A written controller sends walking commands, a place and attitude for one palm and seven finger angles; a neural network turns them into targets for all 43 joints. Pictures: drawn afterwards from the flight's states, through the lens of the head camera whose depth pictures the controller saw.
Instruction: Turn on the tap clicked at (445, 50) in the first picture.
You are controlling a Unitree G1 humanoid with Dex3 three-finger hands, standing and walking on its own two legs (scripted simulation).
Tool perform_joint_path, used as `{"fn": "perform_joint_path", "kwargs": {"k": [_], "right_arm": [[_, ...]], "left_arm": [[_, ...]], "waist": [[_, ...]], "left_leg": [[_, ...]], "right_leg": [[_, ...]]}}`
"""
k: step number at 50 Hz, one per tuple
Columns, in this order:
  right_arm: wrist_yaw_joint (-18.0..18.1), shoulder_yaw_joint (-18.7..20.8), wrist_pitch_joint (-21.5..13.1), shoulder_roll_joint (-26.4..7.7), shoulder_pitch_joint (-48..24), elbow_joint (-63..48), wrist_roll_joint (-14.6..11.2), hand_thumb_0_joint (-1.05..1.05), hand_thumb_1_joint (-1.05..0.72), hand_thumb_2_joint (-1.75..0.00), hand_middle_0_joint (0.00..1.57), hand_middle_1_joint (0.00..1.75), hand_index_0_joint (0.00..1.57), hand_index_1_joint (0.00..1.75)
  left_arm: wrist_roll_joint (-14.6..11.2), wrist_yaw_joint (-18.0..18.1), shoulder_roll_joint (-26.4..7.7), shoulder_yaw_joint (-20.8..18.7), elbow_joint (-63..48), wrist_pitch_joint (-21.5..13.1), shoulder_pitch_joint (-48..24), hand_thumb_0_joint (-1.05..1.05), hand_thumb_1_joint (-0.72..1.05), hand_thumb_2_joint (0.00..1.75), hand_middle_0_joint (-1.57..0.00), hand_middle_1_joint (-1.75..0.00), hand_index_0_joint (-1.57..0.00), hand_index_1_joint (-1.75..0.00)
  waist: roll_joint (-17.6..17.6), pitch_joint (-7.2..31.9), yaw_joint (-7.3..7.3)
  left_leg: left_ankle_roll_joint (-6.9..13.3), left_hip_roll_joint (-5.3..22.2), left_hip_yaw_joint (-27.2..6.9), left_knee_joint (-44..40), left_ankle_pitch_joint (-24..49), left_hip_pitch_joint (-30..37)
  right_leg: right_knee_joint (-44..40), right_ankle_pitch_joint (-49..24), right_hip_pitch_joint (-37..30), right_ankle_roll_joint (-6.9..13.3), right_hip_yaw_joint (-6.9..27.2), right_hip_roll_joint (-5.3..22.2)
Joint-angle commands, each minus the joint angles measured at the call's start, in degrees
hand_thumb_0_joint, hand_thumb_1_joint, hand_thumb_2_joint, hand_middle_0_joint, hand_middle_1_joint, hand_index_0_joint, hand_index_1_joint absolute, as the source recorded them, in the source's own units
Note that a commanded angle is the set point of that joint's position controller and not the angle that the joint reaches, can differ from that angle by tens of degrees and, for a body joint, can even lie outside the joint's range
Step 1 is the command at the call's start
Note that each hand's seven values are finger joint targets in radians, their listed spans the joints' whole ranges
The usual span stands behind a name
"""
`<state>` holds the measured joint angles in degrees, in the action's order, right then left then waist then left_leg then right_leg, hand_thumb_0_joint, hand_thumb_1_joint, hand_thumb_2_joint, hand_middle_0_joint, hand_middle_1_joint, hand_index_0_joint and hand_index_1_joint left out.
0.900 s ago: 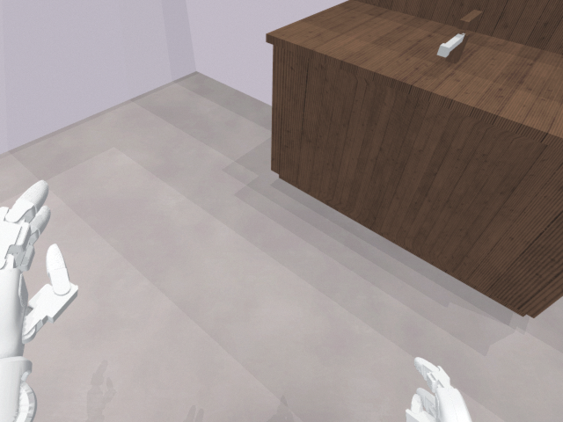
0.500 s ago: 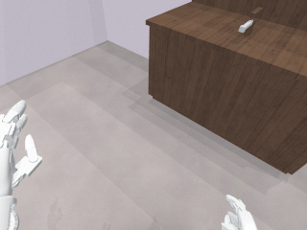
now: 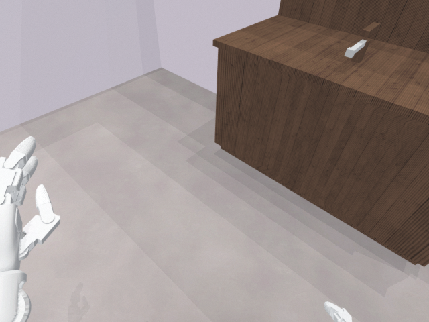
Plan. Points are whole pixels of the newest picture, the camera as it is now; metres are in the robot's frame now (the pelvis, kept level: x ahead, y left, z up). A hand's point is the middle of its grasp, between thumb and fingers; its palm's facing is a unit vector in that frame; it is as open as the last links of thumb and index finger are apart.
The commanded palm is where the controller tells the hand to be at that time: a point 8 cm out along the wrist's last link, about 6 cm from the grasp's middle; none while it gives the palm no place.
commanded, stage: walk to a spot facing it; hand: left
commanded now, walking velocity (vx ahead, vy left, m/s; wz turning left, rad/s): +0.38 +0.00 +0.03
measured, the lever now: (350, 52) +1.04 -0.48 +0.10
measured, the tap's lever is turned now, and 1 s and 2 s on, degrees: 0 0 0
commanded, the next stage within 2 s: turn to face it in 0.86 s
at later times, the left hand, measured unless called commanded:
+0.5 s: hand (113, 136) +0.38 +0.21 +0.18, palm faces +0.33 -0.80 -0.50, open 7.5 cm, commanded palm +0.33 +0.25 +0.19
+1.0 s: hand (125, 98) +0.50 +0.22 +0.19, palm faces +0.52 -0.74 -0.43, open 7.4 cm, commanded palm +0.45 +0.25 +0.19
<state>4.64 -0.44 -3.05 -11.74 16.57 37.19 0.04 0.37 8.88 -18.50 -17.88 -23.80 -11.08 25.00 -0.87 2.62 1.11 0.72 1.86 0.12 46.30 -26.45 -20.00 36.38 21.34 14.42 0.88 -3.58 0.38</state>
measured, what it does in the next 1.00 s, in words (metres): walks ahead: right foot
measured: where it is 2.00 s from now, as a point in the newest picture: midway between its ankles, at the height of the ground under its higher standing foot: (230, 311)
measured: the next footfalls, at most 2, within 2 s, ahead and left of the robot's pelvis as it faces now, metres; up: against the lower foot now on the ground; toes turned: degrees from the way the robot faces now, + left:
right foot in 0.52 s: +0.28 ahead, -0.14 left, +0.00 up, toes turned -13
left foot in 1.04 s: +0.45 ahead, +0.09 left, +0.00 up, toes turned +18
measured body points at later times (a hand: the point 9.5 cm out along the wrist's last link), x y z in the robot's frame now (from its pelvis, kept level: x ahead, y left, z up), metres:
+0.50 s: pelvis +0.15 -0.03 +0.01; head +0.18 -0.03 +0.46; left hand +0.36 +0.25 +0.20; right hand +0.29 -0.23 -0.10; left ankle +0.06 +0.13 -0.72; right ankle +0.24 -0.13 -0.71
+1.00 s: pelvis +0.32 -0.05 +0.00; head +0.35 -0.04 +0.45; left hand +0.47 +0.25 +0.21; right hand +0.49 -0.29 -0.08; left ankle +0.41 +0.08 -0.71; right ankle +0.24 -0.13 -0.72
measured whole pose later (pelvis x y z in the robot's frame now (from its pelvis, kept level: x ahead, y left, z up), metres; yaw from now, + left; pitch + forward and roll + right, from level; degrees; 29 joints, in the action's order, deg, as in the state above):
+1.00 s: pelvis +0.32 -0.05 +0.00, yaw +6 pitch -1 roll +2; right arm 4.1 2.5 -1.4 -12.9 14.4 33.1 0.1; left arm -0.6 10.2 -21.8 -22.6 -33.1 -12.2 28.5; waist 3.4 -4.3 -0.6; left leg -0.3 4.5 12.6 38.2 -14.0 -26.2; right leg 34.5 26.7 5.8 0.6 -18.0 7.5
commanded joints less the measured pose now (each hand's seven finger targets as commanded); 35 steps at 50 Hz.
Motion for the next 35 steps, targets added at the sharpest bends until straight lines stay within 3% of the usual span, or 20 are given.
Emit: {"fn": "perform_joint_path", "kwargs": {"k": [1, 3, 4, 5, 6, 7, 8, 9, 10, 11, 15, 21, 24, 25, 26, 27, 28, 30, 33, 35], "right_arm": [[0.06, 1.80, -3.29, -5.95, -10.59, -9.82, 0.19, 0.00, -0.90, -0.90, 0.20, 0.30, 0.20, 0.30], [-0.13, 1.28, -2.56, -4.71, -9.44, -9.68, 0.78, 0.00, -0.90, -0.90, 0.20, 0.30, 0.20, 0.30], [0.03, 1.37, -2.37, -4.49, -8.93, -9.86, 0.78, 0.00, -0.90, -0.90, 0.20, 0.30, 0.20, 0.30], [0.54, 1.94, -2.68, -5.07, -8.24, -10.43, 0.63, 0.00, -0.90, -0.90, 0.20, 0.30, 0.20, 0.30], [0.59, 2.74, -3.06, -6.72, -8.53, -11.32, 0.35, 0.00, -0.90, -0.90, 0.20, 0.30, 0.20, 0.30], [0.31, 2.90, -3.21, -6.90, -9.11, -11.27, 0.60, 0.00, -0.90, -0.90, 0.20, 0.30, 0.20, 0.30], [-0.21, 2.61, -3.40, -5.95, -8.96, -10.23, 0.52, 0.00, -0.90, -0.90, 0.20, 0.30, 0.20, 0.30], [-0.39, 2.43, -3.52, -5.94, -9.17, -9.76, 1.06, 0.00, -0.90, -0.90, 0.20, 0.30, 0.20, 0.30], [-0.56, 2.86, -3.95, -5.78, -8.99, -9.30, 0.44, 0.00, -0.90, -0.90, 0.20, 0.30, 0.20, 0.30], [-0.81, 3.24, -4.28, -6.27, -8.53, -8.68, 0.07, 0.00, -0.90, -0.90, 0.20, 0.30, 0.20, 0.30], [-1.04, 3.36, -4.63, -6.29, -7.33, -8.76, -0.25, 0.00, -0.90, -0.90, 0.20, 0.30, 0.20, 0.30], [-0.14, 2.92, -4.53, -5.36, -8.59, -9.83, 0.57, 0.00, -0.90, -0.90, 0.20, 0.30, 0.20, 0.30], [-0.05, 2.78, -4.00, -5.08, -9.54, -9.52, 0.18, 0.00, -0.90, -0.90, 0.20, 0.30, 0.20, 0.30], [-0.21, 2.67, -3.73, -4.21, -9.22, -9.55, -0.21, 0.00, -0.90, -0.90, 0.20, 0.30, 0.20, 0.30], [-0.54, 2.91, -3.43, -3.27, -9.09, -10.01, -0.50, 0.00, -0.90, -0.90, 0.20, 0.30, 0.20, 0.30], [-0.67, 2.74, -3.74, -4.08, -11.23, -11.38, -0.18, 0.00, -0.90, -0.90, 0.20, 0.30, 0.20, 0.30], [-0.70, 2.57, -3.58, -4.16, -11.55, -10.64, 0.56, 0.00, -0.90, -0.90, 0.20, 0.30, 0.20, 0.30], [-1.82, 3.41, -2.67, -5.50, -10.77, -8.88, 0.17, 0.00, -0.90, -0.90, 0.20, 0.30, 0.20, 0.30], [-1.85, 3.05, -0.42, -4.72, -11.62, -8.50, -0.06, 0.00, -0.90, -0.90, 0.20, 0.30, 0.20, 0.30], [-1.47, 3.61, -0.01, -5.18, -11.78, -8.83, -0.19, 0.00, -0.90, -0.90, 0.20, 0.30, 0.20, 0.30]], "left_arm": [[-0.10, 1.60, -12.94, -6.95, -14.44, -4.83, -8.83, 0.00, 0.90, 0.90, -0.20, -0.30, -0.20, -0.30], [-0.29, 1.76, -13.62, -9.12, -16.53, -5.37, -6.40, 0.00, 0.90, 0.90, -0.20, -0.30, -0.20, -0.30], [-0.88, 1.77, -13.36, -9.35, -18.05, -5.34, -5.32, 0.00, 0.90, 0.90, -0.20, -0.30, -0.20, -0.30], [-1.40, 1.76, -12.61, -8.85, -19.79, -5.46, -4.06, 0.00, 0.90, 0.90, -0.20, -0.30, -0.20, -0.30], [-1.95, 1.89, -12.11, -8.92, -23.69, -6.26, -4.13, 0.00, 0.90, 0.90, -0.20, -0.30, -0.20, -0.30], [-1.85, 2.28, -12.31, -8.93, -24.86, -7.25, -3.70, 0.00, 0.90, 0.90, -0.20, -0.30, -0.20, -0.30], [-0.97, 2.04, -14.03, -9.47, -20.95, -7.13, -3.94, 0.00, 0.90, 0.90, -0.20, -0.30, -0.20, -0.30], [-1.08, 1.72, -13.47, -9.41, -19.91, -6.21, -4.76, 0.00, 0.90, 0.90, -0.20, -0.30, -0.20, -0.30], [-1.33, 1.41, -12.40, -8.58, -20.27, -5.69, -5.41, 0.00, 0.90, 0.90, -0.20, -0.30, -0.20, -0.30], [-0.93, 1.16, -11.19, -7.41, -20.41, -5.55, -5.89, 0.00, 0.90, 0.90, -0.20, -0.30, -0.20, -0.30], [-0.84, 0.42, -9.14, -7.23, -17.04, -4.11, 0.43, 0.00, 0.90, 0.90, -0.20, -0.30, -0.20, -0.30], [-1.02, -0.34, -11.48, -9.27, -14.46, -3.57, -1.42, 0.00, 0.90, 0.90, -0.20, -0.30, -0.20, -0.30], [-1.01, -0.39, -12.45, -9.95, -14.81, -3.08, -2.75, 0.00, 0.90, 0.90, -0.20, -0.30, -0.20, -0.30], [-0.86, -0.26, -11.93, -8.89, -15.29, -2.54, -3.00, 0.00, 0.90, 0.90, -0.20, -0.30, -0.20, -0.30], [-0.06, 0.14, -15.37, -10.91, -16.95, -2.53, -4.08, 0.00, 0.90, 0.90, -0.20, -0.30, -0.20, -0.30], [-0.80, 0.53, -17.71, -14.03, -17.37, -2.80, -3.22, 0.00, 0.90, 0.90, -0.20, -0.30, -0.20, -0.30], [-1.07, 0.79, -17.76, -14.57, -18.68, -3.71, -4.05, 0.00, 0.90, 0.90, -0.20, -0.30, -0.20, -0.30], [-1.38, -0.01, -17.54, -14.44, -19.42, -4.44, -0.71, 0.00, 0.90, 0.90, -0.20, -0.30, -0.20, -0.30], [-1.42, 0.31, -15.58, -14.29, -19.95, -5.55, 3.32, 0.00, 0.90, 0.90, -0.20, -0.30, -0.20, -0.30], [-1.78, 0.34, -15.67, -13.99, -20.74, -5.66, 2.19, 0.00, 0.90, 0.90, -0.20, -0.30, -0.20, -0.30]], "waist": [[8.82, -5.99, -1.61], [6.81, -1.97, -0.91], [2.99, 1.21, -0.08], [-2.90, 4.27, 0.71], [-14.27, 6.57, 0.99], [-22.51, 6.67, 0.50], [-14.99, 4.32, 0.68], [-13.28, 0.72, 1.20], [-8.17, -0.80, 1.04], [-6.89, -1.53, 0.75], [-10.81, -0.44, -0.43], [-11.27, -2.39, -0.37], [-7.63, 3.71, -1.99], [-1.48, 6.32, -2.26], [12.57, 9.92, -2.04], [18.37, 10.50, -2.62], [11.34, 7.75, -2.19], [5.06, 7.40, -1.76], [3.07, 3.66, -0.60], [3.38, 1.76, 0.04]], "left_leg": [[0.27, 3.90, 0.15, 3.77, -1.92, -15.71], [0.38, 2.76, 3.96, -9.40, 4.87, -1.65], [-0.15, -0.17, 7.27, -15.64, 11.07, 5.90], [0.47, -0.24, 7.11, -20.27, 15.75, 14.09], [4.21, 8.86, -8.23, -25.21, 16.18, 23.89], [10.48, 20.71, -25.87, -27.68, 23.81, 28.56], [12.88, 23.44, -28.58, -29.82, 15.57, 23.16], [14.09, 24.23, -29.51, -30.97, 14.72, 19.51], [14.20, 23.98, -26.37, -29.41, 18.57, 20.63], [13.08, 22.40, -20.75, -29.15, 20.52, 20.66], [8.14, 15.33, -2.50, -29.40, 23.50, 17.80], [6.68, 15.77, 3.27, -28.95, 27.98, 12.75], [5.07, 12.67, 7.35, -11.61, 29.36, 9.30], [4.02, 9.55, 8.72, -0.31, 25.68, 4.75], [1.90, 3.95, 10.47, 17.78, 11.49, -7.77], [0.60, -1.41, 4.45, 30.73, -5.93, -19.10], [0.07, 1.42, -1.52, 35.45, -5.08, -21.06], [-1.00, 3.90, -3.37, 37.29, 2.87, -20.78], [-2.44, 5.48, -1.40, 36.22, 9.30, -21.80], [-2.84, 6.16, -0.59, 31.59, 11.47, -21.98]], "right_leg": [[-19.89, 0.88, -6.50, 13.63, 25.46, 20.29], [-13.09, -6.70, -2.02, 9.46, 12.20, 14.46], [-6.98, -7.36, -1.38, 6.93, 6.60, 10.52], [3.69, -12.79, 0.23, 4.33, 1.97, 6.75], [17.87, -6.60, 11.09, 0.53, -1.21, 1.97], [28.89, 13.03, 22.31, -1.03, -0.20, -0.69], [34.63, 12.74, 23.75, -0.25, 3.81, 1.31], [36.34, 10.66, 26.71, -0.73, 5.00, 4.02], [35.93, 9.20, 29.26, -1.12, 5.10, 5.03], [35.24, 7.12, 30.41, -1.64, 3.94, 5.45], [24.20, -2.00, 24.44, -2.35, -2.26, 5.00], [4.54, -6.53, 11.77, -2.17, -7.70, 2.98], [-5.58, -10.15, -6.89, -1.35, -10.86, -0.65], [-8.06, -9.99, -13.59, 0.10, -6.63, 2.25], [-10.65, -13.85, -22.70, 5.34, 13.23, 15.41], [-15.84, -20.94, -24.65, 10.64, 32.64, 24.90], [-17.57, -19.72, -21.22, 11.55, 32.54, 27.10], [-17.91, -9.16, -16.76, 8.94, 26.55, 24.91], [-19.14, -12.97, -9.46, 7.75, 10.32, 21.70], [-20.25, -15.23, -7.58, 7.03, 4.78, 21.13]]}}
